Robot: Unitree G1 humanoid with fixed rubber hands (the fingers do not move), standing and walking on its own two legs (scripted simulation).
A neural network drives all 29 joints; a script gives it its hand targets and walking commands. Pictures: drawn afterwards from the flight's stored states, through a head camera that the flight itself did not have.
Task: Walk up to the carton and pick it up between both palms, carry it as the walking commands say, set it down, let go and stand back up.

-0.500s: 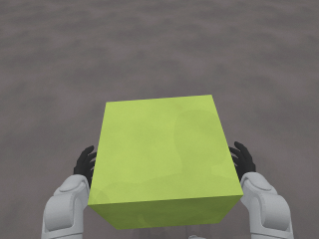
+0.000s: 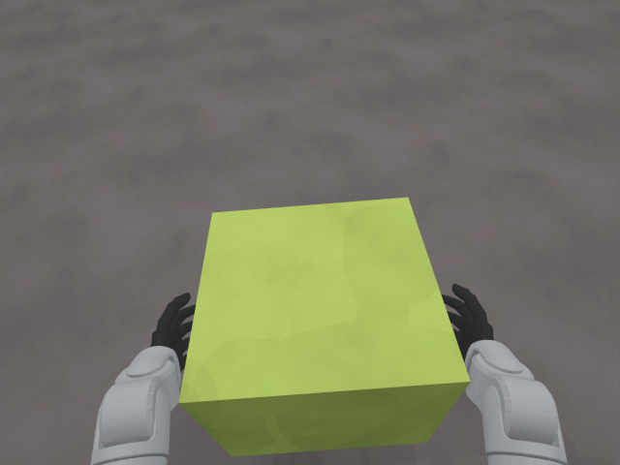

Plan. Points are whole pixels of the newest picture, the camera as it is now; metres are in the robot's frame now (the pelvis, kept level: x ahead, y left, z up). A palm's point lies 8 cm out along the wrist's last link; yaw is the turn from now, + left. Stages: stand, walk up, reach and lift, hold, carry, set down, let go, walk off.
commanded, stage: carry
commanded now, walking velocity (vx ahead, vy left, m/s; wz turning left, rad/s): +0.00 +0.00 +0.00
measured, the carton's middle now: (319, 327) +0.32 +0.00 -0.05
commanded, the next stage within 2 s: none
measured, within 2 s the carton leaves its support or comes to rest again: neither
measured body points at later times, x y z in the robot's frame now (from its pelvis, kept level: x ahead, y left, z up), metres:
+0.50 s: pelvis +0.36 -0.04 -0.03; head +0.41 -0.06 +0.41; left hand +0.66 +0.13 -0.02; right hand +0.61 -0.25 -0.03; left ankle +0.12 +0.09 -0.64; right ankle +0.48 -0.10 -0.70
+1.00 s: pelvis +0.64 -0.08 +0.01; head +0.69 -0.09 +0.46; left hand +0.94 +0.11 +0.03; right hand +0.93 -0.27 +0.02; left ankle +0.55 +0.05 -0.68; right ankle +0.51 -0.13 -0.61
